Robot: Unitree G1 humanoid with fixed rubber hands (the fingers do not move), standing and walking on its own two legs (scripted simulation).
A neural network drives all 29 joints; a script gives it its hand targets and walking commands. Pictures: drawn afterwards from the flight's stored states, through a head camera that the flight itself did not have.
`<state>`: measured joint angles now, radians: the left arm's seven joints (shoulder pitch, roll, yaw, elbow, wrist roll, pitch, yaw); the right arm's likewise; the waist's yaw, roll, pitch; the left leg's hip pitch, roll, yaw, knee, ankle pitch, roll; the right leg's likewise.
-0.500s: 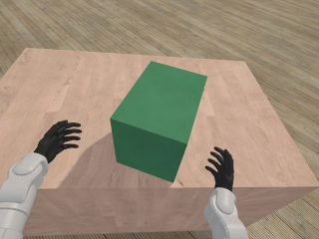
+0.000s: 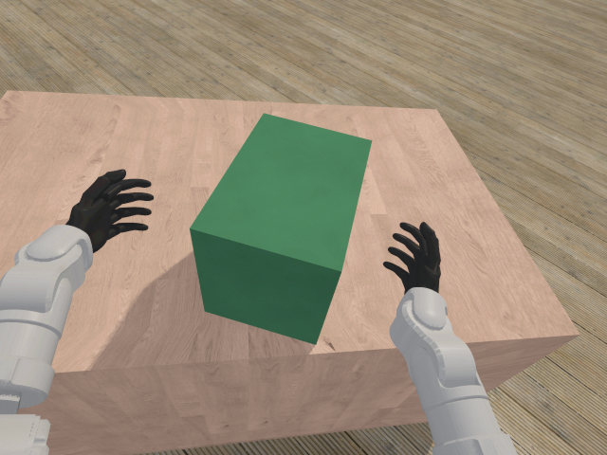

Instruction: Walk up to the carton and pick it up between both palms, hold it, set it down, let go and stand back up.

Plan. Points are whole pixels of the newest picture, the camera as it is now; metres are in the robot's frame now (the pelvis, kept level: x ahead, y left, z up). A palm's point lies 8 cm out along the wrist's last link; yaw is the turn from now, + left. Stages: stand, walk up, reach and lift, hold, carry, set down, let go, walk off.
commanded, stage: reach and lift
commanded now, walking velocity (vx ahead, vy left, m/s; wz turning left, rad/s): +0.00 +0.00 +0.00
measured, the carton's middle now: (288, 225) +0.50 +0.00 -0.02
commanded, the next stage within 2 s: none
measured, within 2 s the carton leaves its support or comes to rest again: neither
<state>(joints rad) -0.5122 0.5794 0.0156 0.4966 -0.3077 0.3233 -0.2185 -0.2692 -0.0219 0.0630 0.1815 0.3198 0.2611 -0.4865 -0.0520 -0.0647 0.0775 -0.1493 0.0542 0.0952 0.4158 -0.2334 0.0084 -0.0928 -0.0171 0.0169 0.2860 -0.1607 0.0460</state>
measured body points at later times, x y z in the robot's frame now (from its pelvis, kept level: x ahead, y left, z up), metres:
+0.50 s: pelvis +0.00 +0.00 +0.00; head +0.02 +0.04 +0.45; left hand +0.46 +0.23 +0.14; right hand +0.38 -0.17 +0.12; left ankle +0.00 +0.10 -0.75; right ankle +0.00 -0.15 -0.75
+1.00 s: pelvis -0.01 +0.00 +0.00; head +0.02 +0.05 +0.44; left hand +0.50 +0.19 +0.17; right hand +0.41 -0.18 +0.16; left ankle +0.00 +0.11 -0.75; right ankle +0.00 -0.15 -0.75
